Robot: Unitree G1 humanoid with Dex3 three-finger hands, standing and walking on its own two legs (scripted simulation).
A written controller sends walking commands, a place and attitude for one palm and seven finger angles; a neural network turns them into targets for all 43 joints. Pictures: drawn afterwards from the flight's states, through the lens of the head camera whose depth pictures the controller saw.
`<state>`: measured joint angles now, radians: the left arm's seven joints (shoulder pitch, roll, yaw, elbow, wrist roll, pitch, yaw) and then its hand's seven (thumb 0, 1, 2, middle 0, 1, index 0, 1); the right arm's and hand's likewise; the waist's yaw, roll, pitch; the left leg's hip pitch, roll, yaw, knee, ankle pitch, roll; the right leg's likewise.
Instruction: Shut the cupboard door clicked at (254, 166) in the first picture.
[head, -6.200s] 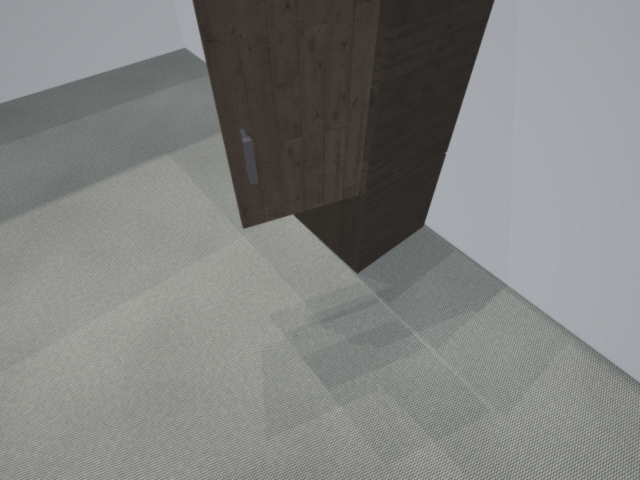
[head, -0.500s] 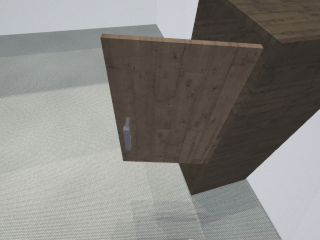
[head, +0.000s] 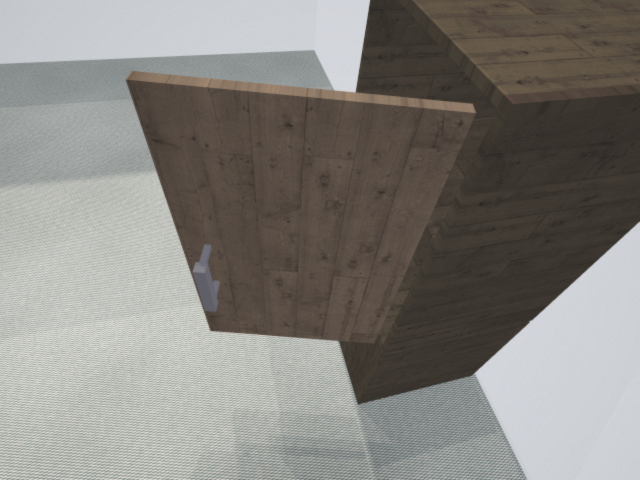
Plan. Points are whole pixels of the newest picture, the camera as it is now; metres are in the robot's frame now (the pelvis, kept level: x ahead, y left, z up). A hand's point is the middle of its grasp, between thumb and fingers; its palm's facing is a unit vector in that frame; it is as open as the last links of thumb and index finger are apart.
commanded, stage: come to a stop and stand still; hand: left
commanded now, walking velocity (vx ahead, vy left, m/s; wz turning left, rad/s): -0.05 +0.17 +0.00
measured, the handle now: (209, 279) +0.42 +0.21 -0.08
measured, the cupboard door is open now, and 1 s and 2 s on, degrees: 73 73 73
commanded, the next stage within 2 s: look again from close up in 0.78 s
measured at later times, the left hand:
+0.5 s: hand out of the picture -0.04 +0.20 -0.19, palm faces +0.09 -0.98 -0.18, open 7.4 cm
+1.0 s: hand out of the picture -0.01 +0.18 -0.18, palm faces -0.08 -0.97 -0.21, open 7.3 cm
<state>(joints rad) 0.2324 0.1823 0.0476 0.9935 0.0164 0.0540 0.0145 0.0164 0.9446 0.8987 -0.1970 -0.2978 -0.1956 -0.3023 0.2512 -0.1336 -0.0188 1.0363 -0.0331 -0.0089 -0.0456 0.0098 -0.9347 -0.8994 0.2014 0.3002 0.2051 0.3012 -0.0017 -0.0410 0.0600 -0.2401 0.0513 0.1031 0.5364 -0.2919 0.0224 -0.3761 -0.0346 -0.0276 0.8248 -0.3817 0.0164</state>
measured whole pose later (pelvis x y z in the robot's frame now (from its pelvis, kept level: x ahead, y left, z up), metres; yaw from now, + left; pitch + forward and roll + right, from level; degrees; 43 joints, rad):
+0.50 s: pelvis -0.05 +0.01 -0.01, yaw +1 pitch -2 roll +0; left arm 0.28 0.21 0.06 1.00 0.03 0.06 0.03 0.01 0.90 0.90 -0.20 -0.30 -0.20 -0.30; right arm 0.21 -0.14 -0.04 0.97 -0.03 0.01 0.00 0.00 -0.91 -0.90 0.20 0.30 0.20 0.30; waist 0.03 -0.08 0.04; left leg -0.26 -0.03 0.05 0.57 -0.30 0.05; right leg -0.39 -0.06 0.01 0.78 -0.42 0.01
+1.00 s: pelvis -0.05 +0.00 +0.00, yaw -2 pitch +0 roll +0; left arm 0.23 0.17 0.00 1.06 0.02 -0.02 0.04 0.01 0.93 0.90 -0.20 -0.30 -0.19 -0.30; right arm 0.36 -0.13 -0.01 1.10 -0.02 0.00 -0.01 0.01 -0.91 -0.90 0.20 0.30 0.20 0.30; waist -0.06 0.01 0.05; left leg -0.30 0.01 0.07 0.57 -0.28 0.03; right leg -0.23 -0.02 -0.02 0.54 -0.30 0.01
